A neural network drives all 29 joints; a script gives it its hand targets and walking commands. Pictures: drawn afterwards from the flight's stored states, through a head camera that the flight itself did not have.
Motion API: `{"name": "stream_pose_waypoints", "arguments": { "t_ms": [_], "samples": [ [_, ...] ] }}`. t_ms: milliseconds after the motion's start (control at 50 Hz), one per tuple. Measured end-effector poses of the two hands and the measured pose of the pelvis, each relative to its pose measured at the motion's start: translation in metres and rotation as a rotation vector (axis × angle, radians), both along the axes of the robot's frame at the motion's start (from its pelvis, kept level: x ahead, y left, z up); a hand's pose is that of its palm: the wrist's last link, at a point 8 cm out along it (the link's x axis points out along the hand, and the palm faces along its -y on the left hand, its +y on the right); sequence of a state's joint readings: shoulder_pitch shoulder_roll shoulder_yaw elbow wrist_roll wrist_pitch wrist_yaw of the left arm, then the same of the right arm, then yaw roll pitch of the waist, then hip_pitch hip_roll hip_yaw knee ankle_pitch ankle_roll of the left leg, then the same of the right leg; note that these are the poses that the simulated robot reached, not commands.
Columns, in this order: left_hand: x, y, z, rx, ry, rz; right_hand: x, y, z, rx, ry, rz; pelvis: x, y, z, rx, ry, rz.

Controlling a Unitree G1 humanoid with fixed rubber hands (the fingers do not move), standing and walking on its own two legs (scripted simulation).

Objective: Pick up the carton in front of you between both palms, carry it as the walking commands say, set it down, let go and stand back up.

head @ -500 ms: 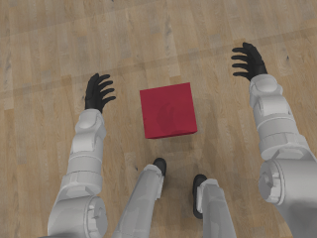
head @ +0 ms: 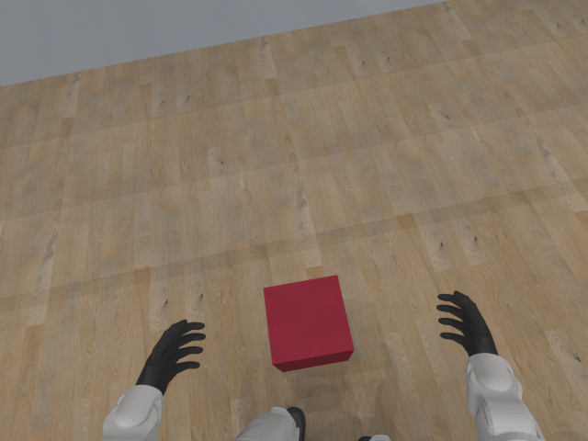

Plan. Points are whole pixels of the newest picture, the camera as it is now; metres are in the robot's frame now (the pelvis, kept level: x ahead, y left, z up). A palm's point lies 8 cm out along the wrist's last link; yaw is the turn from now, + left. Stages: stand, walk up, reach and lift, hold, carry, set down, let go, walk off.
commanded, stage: let go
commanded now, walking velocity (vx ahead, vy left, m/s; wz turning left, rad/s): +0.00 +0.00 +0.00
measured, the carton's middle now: (308, 326) +0.37 +0.07 -0.63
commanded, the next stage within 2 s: stand in 0.72 s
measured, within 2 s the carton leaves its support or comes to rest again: neither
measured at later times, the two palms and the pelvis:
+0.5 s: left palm (170, 382) +0.18 +0.21 -0.05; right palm out of the picture +0.16 -0.26 -0.05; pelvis +0.01 -0.03 +0.02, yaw +1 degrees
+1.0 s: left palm (127, 401) +0.14 +0.28 -0.08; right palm out of the picture +0.14 -0.30 -0.05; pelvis +0.01 +0.00 +0.01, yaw +0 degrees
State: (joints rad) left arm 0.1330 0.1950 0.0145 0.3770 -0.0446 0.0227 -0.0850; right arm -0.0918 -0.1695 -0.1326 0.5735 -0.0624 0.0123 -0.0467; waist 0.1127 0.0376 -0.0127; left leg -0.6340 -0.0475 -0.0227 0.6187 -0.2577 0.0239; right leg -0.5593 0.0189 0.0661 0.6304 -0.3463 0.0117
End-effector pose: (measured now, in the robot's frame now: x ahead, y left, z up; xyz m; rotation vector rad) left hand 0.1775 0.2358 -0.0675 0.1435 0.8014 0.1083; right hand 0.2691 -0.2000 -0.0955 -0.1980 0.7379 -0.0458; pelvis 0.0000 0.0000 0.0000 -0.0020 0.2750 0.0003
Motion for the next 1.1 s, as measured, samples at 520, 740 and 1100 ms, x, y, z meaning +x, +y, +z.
{"name": "stream_pose_waypoints", "arguments": {
  "t_ms": [520,740,1100],
  "samples": [
    [-0.002,-0.027,0.022,0.044,0.0,-0.03,-0.106,-0.063,0.045,0.002,0.049,-0.05,0.01,-0.029,0.017,0.015,-0.323,0.01],
    [-0.018,-0.012,0.02,0.062,0.02,0.001,-0.104,-0.047,0.045,-0.019,0.047,-0.027,0.001,-0.018,0.015,0.01,-0.353,0.02],
    [-0.029,0.046,-0.019,0.157,0.137,-0.026,-0.131,-0.096,0.042,-0.245,0.195,-0.124,0.019,0.001,0.015,-0.006,-0.28,-0.012]
  ]
}}
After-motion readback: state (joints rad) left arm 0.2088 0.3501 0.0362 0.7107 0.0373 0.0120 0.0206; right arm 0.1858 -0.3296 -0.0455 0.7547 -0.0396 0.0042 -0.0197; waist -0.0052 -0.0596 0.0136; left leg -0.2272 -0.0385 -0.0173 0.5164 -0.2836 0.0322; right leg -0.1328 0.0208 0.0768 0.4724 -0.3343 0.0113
